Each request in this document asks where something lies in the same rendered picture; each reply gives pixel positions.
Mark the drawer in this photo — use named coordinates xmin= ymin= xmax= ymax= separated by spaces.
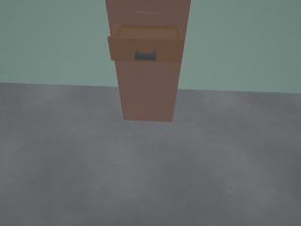
xmin=107 ymin=24 xmax=185 ymax=63

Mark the handle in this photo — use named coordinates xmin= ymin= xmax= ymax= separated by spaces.
xmin=135 ymin=49 xmax=156 ymax=61
xmin=136 ymin=11 xmax=158 ymax=20

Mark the cabinet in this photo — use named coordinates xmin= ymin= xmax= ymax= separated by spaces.
xmin=105 ymin=0 xmax=191 ymax=122

